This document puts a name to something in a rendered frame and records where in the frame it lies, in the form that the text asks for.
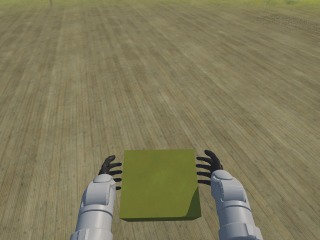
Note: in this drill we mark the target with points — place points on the right robot hand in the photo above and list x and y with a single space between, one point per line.
215 165

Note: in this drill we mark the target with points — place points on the robot right forearm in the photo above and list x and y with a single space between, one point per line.
233 208

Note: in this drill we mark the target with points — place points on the carton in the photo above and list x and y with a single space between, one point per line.
159 185

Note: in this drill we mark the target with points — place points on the left robot hand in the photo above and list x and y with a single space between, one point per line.
106 166

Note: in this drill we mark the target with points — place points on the robot left forearm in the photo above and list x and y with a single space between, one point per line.
96 210

